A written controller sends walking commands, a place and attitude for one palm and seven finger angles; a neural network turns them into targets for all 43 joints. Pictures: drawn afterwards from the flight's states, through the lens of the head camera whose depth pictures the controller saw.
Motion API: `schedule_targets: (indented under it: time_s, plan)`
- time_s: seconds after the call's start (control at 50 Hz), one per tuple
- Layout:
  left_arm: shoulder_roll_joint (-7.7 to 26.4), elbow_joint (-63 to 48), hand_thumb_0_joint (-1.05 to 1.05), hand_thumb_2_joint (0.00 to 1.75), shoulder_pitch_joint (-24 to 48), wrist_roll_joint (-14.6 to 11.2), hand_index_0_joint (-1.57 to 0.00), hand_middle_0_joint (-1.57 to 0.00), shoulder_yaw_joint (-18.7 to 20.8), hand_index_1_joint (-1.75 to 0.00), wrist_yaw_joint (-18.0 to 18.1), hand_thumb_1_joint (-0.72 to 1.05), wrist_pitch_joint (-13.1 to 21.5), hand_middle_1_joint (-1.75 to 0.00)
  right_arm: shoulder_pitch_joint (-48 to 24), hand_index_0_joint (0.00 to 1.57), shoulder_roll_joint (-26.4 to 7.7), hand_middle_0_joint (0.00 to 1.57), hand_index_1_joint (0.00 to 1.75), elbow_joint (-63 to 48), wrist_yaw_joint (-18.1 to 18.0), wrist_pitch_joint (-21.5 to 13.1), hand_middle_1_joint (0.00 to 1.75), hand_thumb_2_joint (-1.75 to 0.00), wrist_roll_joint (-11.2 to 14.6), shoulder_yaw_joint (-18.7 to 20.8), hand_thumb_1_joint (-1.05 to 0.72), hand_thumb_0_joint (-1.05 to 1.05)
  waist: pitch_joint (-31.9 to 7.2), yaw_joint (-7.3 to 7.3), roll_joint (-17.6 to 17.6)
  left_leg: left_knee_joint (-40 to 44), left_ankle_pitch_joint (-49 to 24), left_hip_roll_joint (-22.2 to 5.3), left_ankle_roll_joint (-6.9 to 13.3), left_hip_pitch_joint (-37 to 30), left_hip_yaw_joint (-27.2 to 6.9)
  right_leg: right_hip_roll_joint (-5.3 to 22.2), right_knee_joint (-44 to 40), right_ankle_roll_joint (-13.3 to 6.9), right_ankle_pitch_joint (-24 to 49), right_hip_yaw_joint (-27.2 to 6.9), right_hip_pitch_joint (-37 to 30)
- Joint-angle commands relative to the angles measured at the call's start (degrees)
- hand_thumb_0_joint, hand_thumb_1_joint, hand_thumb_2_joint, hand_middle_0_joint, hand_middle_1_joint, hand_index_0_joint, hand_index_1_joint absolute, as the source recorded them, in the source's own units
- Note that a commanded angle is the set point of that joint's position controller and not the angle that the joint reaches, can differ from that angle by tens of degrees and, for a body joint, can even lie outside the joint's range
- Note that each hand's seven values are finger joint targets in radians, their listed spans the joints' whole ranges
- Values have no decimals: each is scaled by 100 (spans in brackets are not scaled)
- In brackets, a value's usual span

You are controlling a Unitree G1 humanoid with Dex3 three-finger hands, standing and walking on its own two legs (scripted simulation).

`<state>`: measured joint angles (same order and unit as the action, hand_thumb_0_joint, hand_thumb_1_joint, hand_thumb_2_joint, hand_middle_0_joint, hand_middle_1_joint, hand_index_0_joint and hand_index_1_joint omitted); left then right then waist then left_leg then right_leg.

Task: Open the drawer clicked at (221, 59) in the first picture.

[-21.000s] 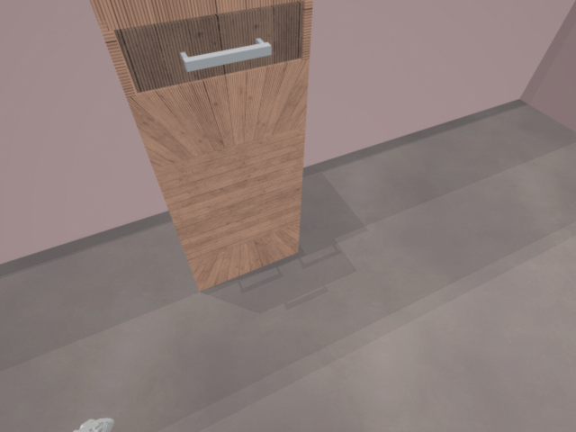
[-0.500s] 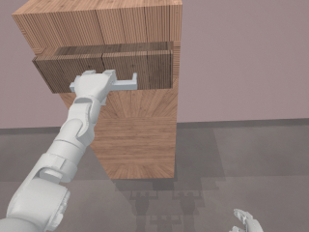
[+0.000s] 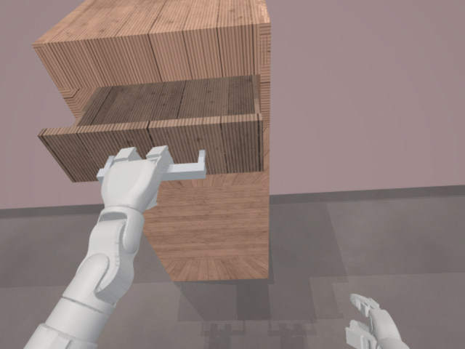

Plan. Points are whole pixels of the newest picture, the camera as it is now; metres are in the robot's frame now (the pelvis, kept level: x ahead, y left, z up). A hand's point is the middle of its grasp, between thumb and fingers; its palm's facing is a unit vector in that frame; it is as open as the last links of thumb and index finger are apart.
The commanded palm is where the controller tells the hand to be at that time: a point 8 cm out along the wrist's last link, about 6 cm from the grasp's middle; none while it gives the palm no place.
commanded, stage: pull the drawer open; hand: left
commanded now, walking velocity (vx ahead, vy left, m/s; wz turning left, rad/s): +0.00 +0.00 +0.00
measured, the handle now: (154, 165) +0.38 +0.17 +0.14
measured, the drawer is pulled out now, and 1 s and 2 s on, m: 0.15 0.30 0.30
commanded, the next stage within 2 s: open the thumb to release the handle in 0.98 s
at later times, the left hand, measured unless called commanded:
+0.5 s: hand (136, 250) +0.23 +0.16 +0.11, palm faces +0.13 -0.18 -0.98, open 5.5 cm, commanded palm +0.17 +0.17 +0.17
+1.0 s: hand (126, 288) +0.18 +0.16 +0.11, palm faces +0.14 -0.17 -0.98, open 5.7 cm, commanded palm +0.12 +0.16 +0.17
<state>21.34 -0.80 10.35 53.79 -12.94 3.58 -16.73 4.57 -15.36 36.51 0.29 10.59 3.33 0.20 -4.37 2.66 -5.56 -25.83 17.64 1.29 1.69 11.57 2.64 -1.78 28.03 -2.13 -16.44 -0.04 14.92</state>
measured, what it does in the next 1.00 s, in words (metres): stands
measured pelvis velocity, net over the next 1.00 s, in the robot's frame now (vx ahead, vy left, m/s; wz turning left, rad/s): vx -0.03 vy -0.02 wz -0.01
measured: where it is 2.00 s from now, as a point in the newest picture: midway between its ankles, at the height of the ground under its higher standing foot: outside the picture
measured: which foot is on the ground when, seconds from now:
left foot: down 0.00-1.00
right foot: down 0.00-1.00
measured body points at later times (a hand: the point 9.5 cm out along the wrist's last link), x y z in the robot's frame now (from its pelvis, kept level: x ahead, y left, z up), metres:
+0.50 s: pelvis -0.01 -0.01 +0.00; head -0.02 -0.06 +0.45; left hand +0.22 +0.17 +0.17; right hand +0.22 -0.19 -0.10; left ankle -0.05 +0.10 -0.74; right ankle -0.02 -0.10 -0.74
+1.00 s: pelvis -0.03 -0.02 +0.00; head -0.06 -0.08 +0.44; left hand +0.16 +0.17 +0.17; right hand +0.21 -0.21 -0.08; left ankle -0.05 +0.10 -0.74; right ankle -0.02 -0.10 -0.74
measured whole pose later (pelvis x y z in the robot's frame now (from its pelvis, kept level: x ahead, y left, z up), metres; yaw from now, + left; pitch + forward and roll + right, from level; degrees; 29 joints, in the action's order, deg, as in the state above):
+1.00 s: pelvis -0.03 -0.02 +0.00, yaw +0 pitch -3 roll +1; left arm 22.6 -26.4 -20.3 53.4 -10.2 5.0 -13.2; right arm 2.3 -14.7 33.6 3.3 8.8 1.2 -2.4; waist -1.8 5.0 -7.2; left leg -27.0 16.3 -0.3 0.1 7.8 2.5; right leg -3.3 28.6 -3.7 -14.7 0.3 11.0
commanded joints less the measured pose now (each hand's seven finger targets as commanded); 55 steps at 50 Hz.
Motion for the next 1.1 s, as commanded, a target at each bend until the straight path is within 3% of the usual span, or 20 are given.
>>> schedule_targets:
  time_s: [0.0, 0.08, 0.12, 0.18, 0.22, 0.28, 0.32, 0.58, 0.6, 0.68, 0.7, 0.74, 0.78, 0.84, 0.88, 0.9, 0.98, 1.04, 1.06, 1.08]
  plan:
    - [817, -1310, 0, 90, 1212, 189, -40, -40, 560, -135, 140, 90, -201, -135, -1184, 20, -324, 20, 30, -916, 16, -261, 30, -90, -43, -21, -90, 0, -1320, 197, 656, 54, -2687, 60, 14, -264, -139, 13, -59, 0, 2622, -58, -1093]
    - [963, -1576, 0, 90, 1027, 204, -40, -40, 655, -135, 72, 90, -207, -135, -1327, 20, -307, 20, 30, -886, 9, -206, 30, -90, -71, -85, -90, 0, -1184, 209, 687, 68, -2545, 64, -7, -313, -150, 10, -118, -10, 2537, -103, -1131]
    - [601, -1700, 0, 90, 879, 241, -40, -40, 347, -135, 25, 90, -215, -135, -1360, 20, -202, 20, 30, -913, 38, -197, 30, -90, -84, -129, -90, 0, -1090, 194, 554, 69, -2672, 45, -21, -374, -171, 13, -84, -18, 2577, -56, -1062]
    - [906, -2009, 0, 90, 488, 193, -40, -40, 636, -135, -11, 90, -158, -135, -1452, 20, -226, 20, 30, -989, 62, -190, 30, -90, -107, -155, -90, 0, -1190, 285, 568, 23, -2640, 60, -22, -378, -160, 19, -81, -6, 2736, -139, -1265]
    - [631, -2165, 0, 90, 75, 189, -40, -40, 442, -135, -38, 90, -93, -135, -1431, 20, -138, 20, 30, -1018, 121, -195, 30, -90, -128, -195, -90, 0, -1133, 281, 592, 45, -2794, 50, -29, -343, -164, 33, -38, 4, 2880, -116, -1316]
    - [920, -2813, 0, 90, -415, 140, -40, -40, 726, -135, -18, 90, 5, -135, -1546, 20, -193, 20, 30, -1139, 200, -195, 30, -90, -130, -162, -90, 0, -1286, 384, 386, -3, -2881, 17, -49, -395, -164, 19, 7, -10, 2976, -174, -1463]
    - [620, -2916, 0, 90, -878, 123, -40, -40, 502, -135, -8, 90, 54, -135, -1488, 20, -105, 20, 30, -1154, 272, -205, 30, -90, -157, -194, -90, 0, -1099, 350, 500, 19, -2999, 6, -28, -350, -170, 33, 12, 8, 3084, -134, -1412]
    - [910, -3675, 0, 90, -2318, 27, -40, -40, 888, -135, 332, 90, 177, -135, -1588, 20, -271, 20, 30, -1312, 339, -319, 30, -90, -137, -140, -90, 0, -743, 458, 546, 27, -2018, -65, 3, -139, -166, 44, -150, 39, 1988, -320, -1142]
    - [674, -3728, 0, 90, -2299, 109, -40, -40, 634, -135, 326, 90, 187, -135, -1542, 20, -198, 20, 30, -1320, 372, -359, 30, -90, -179, -192, -90, 0, -789, 490, 567, 34, -2024, -41, 31, -95, -122, 106, -124, 57, 1886, -240, -1143]
    - [1000, -3854, 0, 90, -2774, -58, -40, -40, 1021, -135, 384, 90, 236, -135, -1574, 20, -311, 20, 30, -1336, 328, -384, 30, -90, -131, -139, -90, 0, -542, 470, 514, 25, -1737, -71, 5, -100, -121, 73, -302, 77, 1587, -399, -1036]
    - [734, -3943, 0, 90, -2819, 38, -40, -40, 749, -135, 368, 90, 254, -135, -1552, 20, -222, 20, 30, -1378, 364, -419, 30, -90, -172, -192, -90, 0, -611, 513, 607, 6, -1800, -42, 35, -73, -69, 137, -279, 101, 1549, -322, -1054]
    - [760, -3960, 0, 90, -3201, -55, -40, -40, 787, -135, 366, 90, 339, -135, -1496, 20, -274, 20, 30, -1395, 366, -430, 30, -90, -166, -153, -90, 0, -406, 498, 640, 23, -1777, -54, 36, -76, -74, 123, -334, 124, 1584, -337, -974]
    - [1057, -4012, 0, 90, -2917, -77, -40, -40, 1068, -135, 419, 90, 296, -135, -1558, 20, -315, 20, 30, -1358, 321, -434, 30, -90, -146, -153, -90, 0, -338, 440, 579, -5, -1529, -74, 11, -73, -95, 94, -441, 110, 1270, -466, -861]
    - [790, -3765, 0, 90, -2912, 31, -40, -40, 863, -135, 391, 90, 386, -135, -1512, 20, -242, 20, 30, -1303, 313, -478, 30, -90, -209, -163, -90, 0, -194, 475, 588, 53, -1469, -18, 38, -83, -71, 129, -534, 116, 1012, -440, -775]
    - [959, -3913, 0, 90, -2712, 0, -40, -40, 989, -135, 396, 90, 367, -135, -1559, 20, -275, 20, 30, -1314, 298, -498, 30, -90, -173, -143, -90, 0, -300, 450, 379, 54, -1372, -45, 15, -153, -92, 98, -553, 84, 865, -482, -783]
    - [747, -3881, 0, 90, -2733, 74, -40, -40, 782, -135, 370, 90, 365, -135, -1546, 20, -200, 20, 30, -1340, 324, -533, 30, -90, -213, -196, -90, 0, -415, 512, 447, 55, -1481, -14, 49, -135, -52, 149, -512, 97, 915, -376, -888]
    - [1033, -3802, 0, 90, -2662, -15, -40, -40, 1062, -135, 363, 90, 376, -135, -1569, 20, -259, 20, 30, -1306, 270, -523, 30, -90, -179, -164, -90, 0, -326, 471, 469, 87, -1411, -28, 26, -143, -83, 116, -590, 106, 996, -494, -919]
    - [869, -3604, 0, 90, -2559, 82, -40, -40, 925, -135, 316, 90, 427, -135, -1502, 20, -233, 20, 30, -1215, 275, -537, 30, -90, -236, -175, -90, 0, -225, 472, 518, 155, -1506, 5, 32, -135, -84, 126, -591, 100, 1088, -444, -902]
    - [1628, -3035, 0, 90, -1388, 247, -40, -40, 1622, -135, 410, 90, 401, -135, -1496, 20, -259, 20, 30, -909, 148, -510, 30, -90, -257, -204, -90, 0, -16, 344, 599, 188, -1203, 36, 15, 39, -110, 88, -680, 49, 759, -564, -659]
    - [1636, -2966, 0, 87, -1246, 219, -40, -40, 1632, -134, 431, 83, 345, -134, -1524, 20, -273, 20, 30, -940, 89, -517, 30, -90, -252, -202, -90, 0, -10, 404, 394, 185, -1032, 47, 9, -6, -141, 81, -744, 38, 469, -632, -702]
